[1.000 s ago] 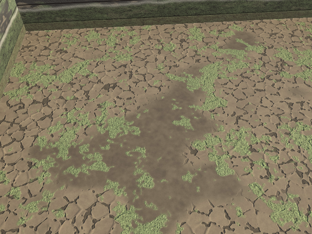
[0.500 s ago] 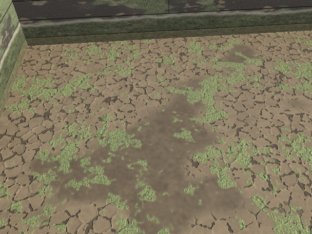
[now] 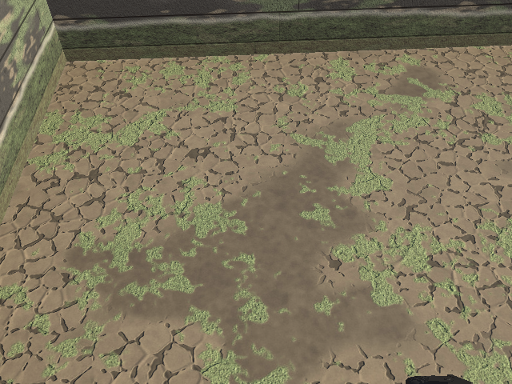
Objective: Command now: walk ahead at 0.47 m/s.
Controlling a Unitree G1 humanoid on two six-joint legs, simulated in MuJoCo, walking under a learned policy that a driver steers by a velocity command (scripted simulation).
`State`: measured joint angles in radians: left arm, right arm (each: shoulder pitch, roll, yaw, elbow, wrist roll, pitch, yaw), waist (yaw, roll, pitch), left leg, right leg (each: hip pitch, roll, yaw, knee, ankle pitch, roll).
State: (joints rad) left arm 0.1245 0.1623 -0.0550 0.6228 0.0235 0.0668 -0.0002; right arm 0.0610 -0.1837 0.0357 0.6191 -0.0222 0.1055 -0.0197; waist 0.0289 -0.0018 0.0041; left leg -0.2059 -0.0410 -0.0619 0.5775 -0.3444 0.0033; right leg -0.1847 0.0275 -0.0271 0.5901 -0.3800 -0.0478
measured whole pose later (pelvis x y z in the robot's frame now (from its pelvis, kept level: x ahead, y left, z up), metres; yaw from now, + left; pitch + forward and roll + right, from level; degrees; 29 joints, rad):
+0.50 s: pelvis +0.00 +0.00 -0.01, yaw +0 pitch -2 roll +1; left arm 0.15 0.15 -0.06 0.58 0.03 0.06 0.00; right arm 0.14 -0.17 0.05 0.64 -0.03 0.07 -0.01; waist 0.01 -0.01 -0.01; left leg -0.25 -0.05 -0.06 0.65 -0.38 0.01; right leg -0.22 0.02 -0.03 0.66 -0.41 -0.04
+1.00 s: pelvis +0.00 +0.00 -0.01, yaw +1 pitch -1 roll +1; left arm 0.16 0.14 -0.07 0.58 0.02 0.05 0.00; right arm 0.09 -0.16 0.05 0.62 -0.03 0.08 -0.01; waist 0.02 -0.01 -0.01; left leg -0.25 -0.05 -0.07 0.66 -0.38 0.00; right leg -0.23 0.02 -0.04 0.67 -0.42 -0.05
